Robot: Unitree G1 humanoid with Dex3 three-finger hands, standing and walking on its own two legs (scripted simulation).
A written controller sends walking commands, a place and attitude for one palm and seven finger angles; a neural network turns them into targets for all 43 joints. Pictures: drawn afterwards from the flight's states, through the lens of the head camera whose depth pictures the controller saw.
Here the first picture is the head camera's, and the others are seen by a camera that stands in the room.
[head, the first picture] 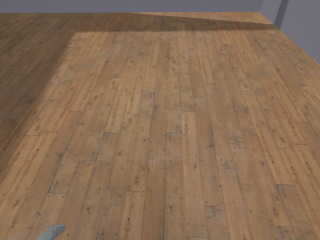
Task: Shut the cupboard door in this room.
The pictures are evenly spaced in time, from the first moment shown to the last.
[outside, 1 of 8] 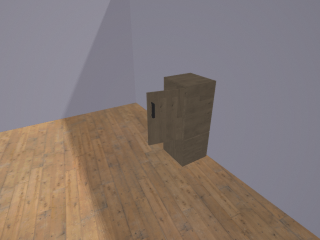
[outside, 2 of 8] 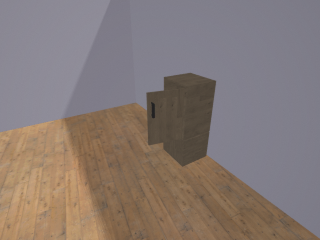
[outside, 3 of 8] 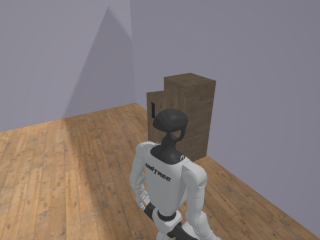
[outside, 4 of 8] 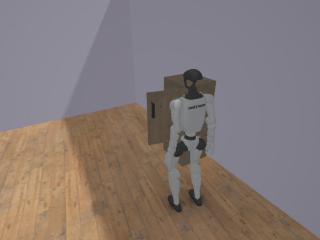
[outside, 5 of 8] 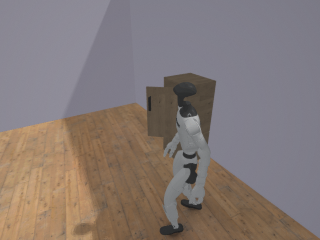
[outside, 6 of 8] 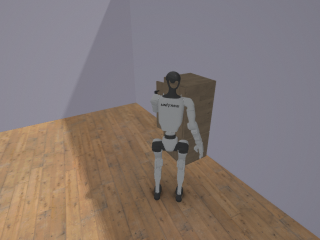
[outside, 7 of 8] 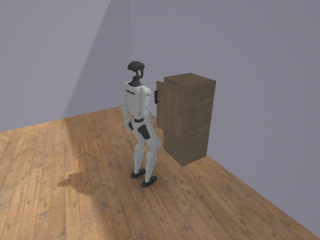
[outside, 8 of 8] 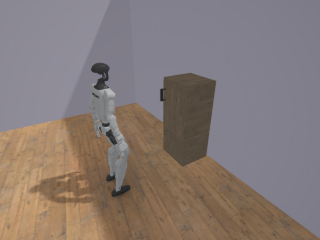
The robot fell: no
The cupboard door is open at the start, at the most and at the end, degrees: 78 78 0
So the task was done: yes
